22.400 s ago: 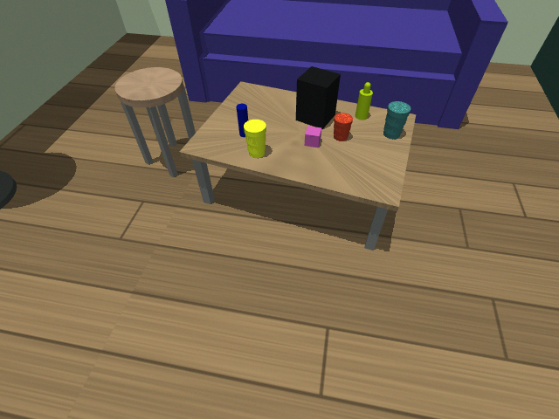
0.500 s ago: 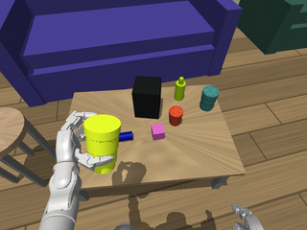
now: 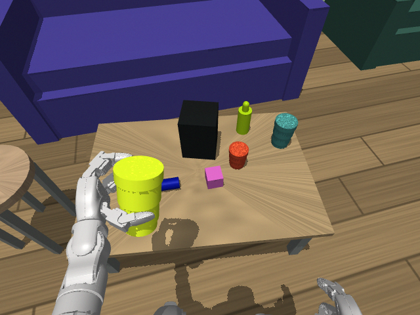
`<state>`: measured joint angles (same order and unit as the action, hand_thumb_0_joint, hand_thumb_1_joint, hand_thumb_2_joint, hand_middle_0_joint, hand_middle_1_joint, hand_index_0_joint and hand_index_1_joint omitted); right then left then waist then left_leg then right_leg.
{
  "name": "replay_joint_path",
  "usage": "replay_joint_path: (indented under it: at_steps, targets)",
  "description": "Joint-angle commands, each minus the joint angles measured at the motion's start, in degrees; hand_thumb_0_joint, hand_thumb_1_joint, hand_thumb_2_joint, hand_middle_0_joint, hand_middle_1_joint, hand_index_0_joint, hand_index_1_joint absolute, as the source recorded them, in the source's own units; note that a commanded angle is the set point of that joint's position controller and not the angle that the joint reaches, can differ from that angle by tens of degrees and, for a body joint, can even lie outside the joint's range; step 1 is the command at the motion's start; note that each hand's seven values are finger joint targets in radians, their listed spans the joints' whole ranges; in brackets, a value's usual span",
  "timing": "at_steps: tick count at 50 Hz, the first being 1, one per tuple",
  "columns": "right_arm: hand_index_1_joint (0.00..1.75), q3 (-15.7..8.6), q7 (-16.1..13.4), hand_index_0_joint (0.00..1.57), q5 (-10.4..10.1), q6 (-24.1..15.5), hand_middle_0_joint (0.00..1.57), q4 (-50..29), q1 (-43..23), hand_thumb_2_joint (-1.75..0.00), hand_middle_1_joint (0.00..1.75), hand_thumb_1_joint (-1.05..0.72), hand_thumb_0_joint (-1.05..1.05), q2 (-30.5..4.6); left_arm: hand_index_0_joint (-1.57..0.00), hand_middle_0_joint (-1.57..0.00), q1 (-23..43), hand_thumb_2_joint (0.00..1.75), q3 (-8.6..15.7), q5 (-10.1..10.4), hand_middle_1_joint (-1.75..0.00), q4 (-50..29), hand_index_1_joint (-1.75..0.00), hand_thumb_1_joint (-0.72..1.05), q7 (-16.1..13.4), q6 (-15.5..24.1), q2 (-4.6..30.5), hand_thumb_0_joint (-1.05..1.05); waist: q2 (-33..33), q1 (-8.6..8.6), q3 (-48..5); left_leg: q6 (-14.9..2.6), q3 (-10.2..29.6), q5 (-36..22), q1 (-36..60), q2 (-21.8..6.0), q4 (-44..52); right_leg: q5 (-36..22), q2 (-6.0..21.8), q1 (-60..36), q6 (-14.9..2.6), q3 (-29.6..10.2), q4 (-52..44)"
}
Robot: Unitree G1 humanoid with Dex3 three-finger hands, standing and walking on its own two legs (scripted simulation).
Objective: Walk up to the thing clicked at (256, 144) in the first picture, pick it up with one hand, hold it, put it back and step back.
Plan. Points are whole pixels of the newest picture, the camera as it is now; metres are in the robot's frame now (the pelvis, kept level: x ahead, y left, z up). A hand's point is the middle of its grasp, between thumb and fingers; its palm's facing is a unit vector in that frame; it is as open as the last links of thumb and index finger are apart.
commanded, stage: crouch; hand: left
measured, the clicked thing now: (139, 197) +0.33 +0.15 +0.03
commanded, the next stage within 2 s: lower in 1.20 s
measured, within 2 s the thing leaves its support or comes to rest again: neither
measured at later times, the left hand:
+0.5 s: hand (139, 187) +0.44 +0.19 -0.11, palm faces +0.15 -0.99 -0.03, open 12.5 cm
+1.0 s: hand (145, 190) +0.48 +0.20 -0.19, palm faces +0.20 -0.98 -0.04, open 12.5 cm
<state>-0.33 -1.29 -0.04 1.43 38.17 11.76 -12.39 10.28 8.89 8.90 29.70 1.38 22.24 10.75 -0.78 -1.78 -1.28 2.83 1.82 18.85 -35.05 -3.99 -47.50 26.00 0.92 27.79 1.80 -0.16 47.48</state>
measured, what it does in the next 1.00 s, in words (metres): lowers itself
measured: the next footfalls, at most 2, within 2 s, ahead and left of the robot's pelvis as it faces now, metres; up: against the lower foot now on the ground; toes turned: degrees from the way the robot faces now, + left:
none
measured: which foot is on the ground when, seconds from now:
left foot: down 0.00-1.00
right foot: down 0.00-1.00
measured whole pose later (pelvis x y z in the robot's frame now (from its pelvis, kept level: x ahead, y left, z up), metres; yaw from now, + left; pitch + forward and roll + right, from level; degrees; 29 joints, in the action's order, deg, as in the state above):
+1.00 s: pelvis -0.04 +0.00 -0.19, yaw -6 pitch +33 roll -6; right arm 1.1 3.2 5.3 3.6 40.9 10.2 -13.3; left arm 46.8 26.1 2.2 62.2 1.8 32.1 26.5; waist -1.1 -8.0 -9.5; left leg 3.7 7.8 31.4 -98.7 -5.9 -96.0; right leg 39.9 -3.1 89.6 2.0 1.2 95.8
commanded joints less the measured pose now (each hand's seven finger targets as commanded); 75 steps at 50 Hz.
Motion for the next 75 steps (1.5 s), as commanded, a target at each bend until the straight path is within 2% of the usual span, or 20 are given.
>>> replay_joint_path:
  at_steps: [1, 6, 8, 9, 13, 15, 18, 24, 26, 33, 38, 40, 47, 55, 65, 66, 69, 71, 73, 75]
  targets:
    - [0.30, -3.20, 0.36, 0.20, 0.31, -2.51, 0.20, -5.56, -0.75, -0.90, 0.30, -0.90, 0.00, -7.96, -1.24, -1.22, 16.86, 1.19, 2.95, 0.56, -1.35, -1.63, -1.36, -0.07, 0.69, 5.77, 4.83, 0.00, 3.89, -1.71, -10.93, -3.43, -1.92, -4.40, 7.54, 2.04, 2.91, -11.86, -1.55, 6.81, -1.26, 1.59, -6.13]
    - [0.30, -3.89, 1.12, 0.20, 1.47, -3.21, 0.20, -4.33, 0.94, -0.91, 0.30, -0.90, 0.00, -8.24, -1.23, -1.22, 29.33, 1.21, 6.93, -0.65, -1.36, -0.96, -1.37, -0.04, 1.06, 12.26, 10.49, 0.00, 0.73, -2.49, -18.14, -3.48, -1.49, -4.72, 1.64, 2.11, -5.48, -11.71, -1.04, 14.36, -1.45, 0.21, 1.06]
    - [0.30, -3.97, 1.69, 0.20, 2.19, -3.60, 0.20, -3.85, 1.93, -0.91, 0.30, -0.91, 0.00, -8.49, -1.24, -1.23, 32.53, 1.22, 6.02, -0.71, -1.38, 4.02, -1.39, -0.05, 1.41, 15.17, 9.37, 0.00, 0.24, -4.08, -21.75, -3.64, -0.70, -4.34, -0.66, 1.82, -10.22, -10.52, -1.63, 21.00, -1.68, 0.80, 5.82]
    - [0.30, -3.86, 1.84, 0.20, 2.55, -3.67, 0.20, -3.55, 3.01, -0.91, 0.30, -0.91, 0.00, -8.69, -1.25, -1.24, 37.15, 1.23, 8.25, -0.95, -1.39, 1.74, -1.40, -0.06, 0.90, 17.09, 13.21, 0.00, -1.99, -3.74, -26.13, -3.54, -0.31, -4.27, -1.52, 1.86, -12.39, -10.04, -1.70, 22.81, -2.02, 0.94, 8.17]
    - [0.30, -3.32, 2.30, 0.20, 3.41, -2.93, 0.20, -4.02, 3.69, -0.91, 0.30, -0.92, 0.00, -9.63, -1.21, -1.21, 39.32, 1.21, 8.86, -1.14, -1.36, 10.09, -1.38, -0.11, 0.85, 19.35, 14.24, 0.00, -4.32, -3.88, -33.65, -3.44, 0.92, -4.69, -4.42, 1.38, -18.40, -8.67, -2.18, 28.80, -2.45, 1.45, 14.15]
    - [0.30, -3.33, 2.59, 0.20, 4.04, -2.22, 0.20, -2.63, 5.02, -0.91, 0.30, -0.92, 0.00, -10.01, -1.21, -1.20, 46.53, 1.21, 11.91, -1.78, -1.36, 4.76, -1.38, -0.13, 0.15, 21.14, 19.82, 0.00, -10.59, -2.27, -40.86, -3.11, 1.48, -8.12, -1.69, 1.02, -20.34, -9.64, -2.57, 32.29, -3.15, 2.20, 17.48]
    - [0.30, -3.27, 2.81, 0.20, 4.29, -1.22, 0.20, -1.85, 5.84, -0.91, 0.30, -0.93, 0.00, -10.58, -1.24, -1.24, 46.38, 1.22, 10.32, -1.99, -1.37, 9.43, -1.39, -0.12, 1.28, 20.31, 17.04, 0.00, -10.76, -3.62, -41.35, -3.02, 1.99, -9.94, -3.81, 0.61, -22.79, -10.82, -3.14, 35.88, -3.32, 3.01, 19.99]
    - [0.30, -3.24, 3.64, 0.20, 4.17, 0.32, 0.20, -1.71, 6.51, -0.91, 0.30, -0.94, 0.00, -11.18, -1.26, -1.26, 45.85, 1.19, 11.90, -2.62, -1.37, 16.15, -1.39, -0.14, 1.44, 17.56, 16.58, 0.00, -7.62, -3.94, -40.20, -3.30, 2.88, -9.54, -11.96, 0.02, -26.94, -10.43, -3.52, 40.58, -3.39, 3.94, 24.13]
    - [0.30, -3.10, 3.78, 0.20, 4.07, 0.46, 0.20, -1.58, 6.60, -0.91, 0.30, -0.94, 0.00, -11.15, -1.26, -1.25, 46.66, 1.18, 14.71, -2.70, -1.36, 16.76, -1.37, -0.15, 0.35, 17.40, 18.94, 0.00, -5.36, -4.24, -40.10, -3.71, 2.75, -6.84, -15.86, 0.13, -28.49, -9.65, -3.60, 40.04, -3.15, 3.74, 24.83]
    - [0.30, -2.80, 4.32, 0.20, 4.82, 0.66, 0.20, 0.11, 7.82, -0.91, 0.30, -0.94, 0.00, -10.79, -1.23, -1.22, 54.49, 1.17, 16.44, -5.12, -1.34, 14.95, -1.35, -0.12, -0.58, 19.05, 23.89, 0.00, -6.23, -6.43, -43.09, -4.45, 2.69, -4.95, -22.68, 0.16, -35.14, -9.24, -3.66, 44.77, -2.87, 2.98, 29.85]
    - [0.30, -2.26, 4.38, 0.20, 5.35, 1.19, 0.20, 0.10, 7.34, -0.92, 0.30, -0.95, 0.00, -10.83, -1.25, -1.24, 58.75, 1.21, 19.14, -6.26, -1.37, 15.00, -1.39, -0.08, -1.38, 18.92, 29.13, 0.00, -12.04, -4.93, -44.37, -3.57, 2.95, 0.14, -23.23, -0.25, -35.83, -2.81, -3.93, 49.69, -3.67, 2.88, 32.01]
    - [0.30, -2.22, 4.40, 0.20, 5.48, 1.31, 0.20, 0.24, 7.29, -0.92, 0.30, -0.94, 0.00, -10.84, -1.25, -1.25, 58.78, 1.24, 17.16, -6.33, -1.39, 16.46, -1.41, -0.08, -0.72, 18.03, 26.44, 0.00, -12.92, -5.88, -44.99, -3.42, 3.01, 0.95, -23.44, -0.51, -36.51, -2.03, -3.97, 51.03, -3.74, 2.72, 32.38]
    - [0.30, -1.73, 4.07, 0.20, 5.23, 1.54, 0.20, 0.52, 7.89, -0.92, 0.30, -0.95, 0.00, -11.50, -1.25, -1.25, 60.54, 1.23, 17.09, -5.70, -1.38, 18.87, -1.40, -0.13, 0.88, 14.60, 27.54, 0.00, -11.63, -6.83, -45.52, -3.93, 3.25, -2.07, -27.52, -0.77, -40.35, -5.31, -4.27, 52.13, -3.25, 3.38, 35.19]
    - [0.30, -1.37, 3.75, 0.20, 5.17, 1.39, 0.20, 0.68, 7.43, -0.92, 0.30, -0.94, 0.00, -11.74, -1.26, -1.26, 63.51, 1.21, 18.68, -6.45, -1.37, 18.25, -1.39, -0.11, 0.92, 14.32, 31.59, 0.00, -11.45, -6.67, -44.27, -3.98, 3.21, 2.61, -32.09, -0.80, -42.26, -1.31, -4.40, 55.42, -3.50, 3.22, 37.23]
    - [0.30, -1.18, 3.36, 0.20, 5.49, 2.02, 0.20, 0.86, 9.01, -0.92, 0.30, -0.95, 0.00, -12.20, -1.24, -1.24, 65.23, 1.20, 20.14, -7.00, -1.35, 16.09, -1.37, -0.12, 1.49, 12.36, 34.97, 0.00, -14.22, -6.15, -50.39, -4.21, 3.19, -2.41, -30.45, -1.01, -45.89, -5.09, -4.56, 55.30, -3.28, 3.35, 40.31]
    - [0.30, -1.13, 3.38, 0.20, 5.37, 2.13, 0.20, 0.63, 8.72, -0.92, 0.30, -0.95, 0.00, -12.14, -1.26, -1.26, 64.90, 1.17, 20.61, -7.16, -1.36, 16.28, -1.38, -0.11, 1.41, 12.09, 35.89, 0.00, -13.88, -5.74, -49.98, -4.17, 3.10, -1.79, -31.12, -1.05, -45.69, -4.44, -4.70, 55.16, -3.28, 3.29, 39.98]
    - [0.30, -1.03, 3.55, 0.20, 5.53, 2.05, 0.20, 1.21, 8.82, -0.92, 0.30, -0.95, 0.00, -11.97, -1.26, -1.26, 62.27, 1.20, 17.73, -7.36, -1.37, 22.45, -1.39, -0.11, 1.61, 11.14, 29.34, 0.00, -12.06, -8.03, -43.98, -4.09, 3.89, -0.98, -33.92, -1.21, -47.03, -3.49, -4.61, 60.57, -3.50, 4.43, 42.17]
    - [0.30, -0.98, 3.64, 0.20, 5.53, 2.05, 0.20, 0.89, 8.74, -0.92, 0.30, -0.95, 0.00, -12.36, -1.27, -1.26, 62.45, 1.19, 19.72, -7.26, -1.37, 22.85, -1.39, -0.13, 1.15, 11.55, 31.69, 0.00, -11.91, -7.21, -42.28, -3.95, 4.30, 0.74, -36.62, -1.11, -48.04, -1.69, -4.54, 63.19, -3.72, 4.76, 44.13]
    - [0.30, -0.89, 3.85, 0.20, 5.63, 2.10, 0.20, 0.39, 8.45, -0.91, 0.30, -0.94, 0.00, -12.07, -1.27, -1.26, 64.05, 1.19, 17.85, -7.17, -1.38, 20.64, -1.39, -0.10, 1.27, 12.29, 29.41, 0.00, -11.64, -8.05, -42.60, -4.00, 4.25, 1.34, -37.21, -1.08, -48.87, -1.38, -4.57, 64.09, -3.73, 5.00, 44.61]
    - [0.30, -0.88, 3.98, 0.20, 5.70, 1.96, 0.20, 0.43, 8.25, -0.91, 0.30, -0.94, 0.00, -12.57, -1.29, -1.29, 64.17, 1.22, 19.02, -7.57, -1.40, 20.66, -1.41, -0.06, 1.29, 12.80, 31.66, 0.00, -13.25, -7.39, -42.23, -3.58, 4.82, 2.51, -36.85, -1.13, -48.73, 0.24, -4.58, 66.47, -4.03, 5.17, 46.22]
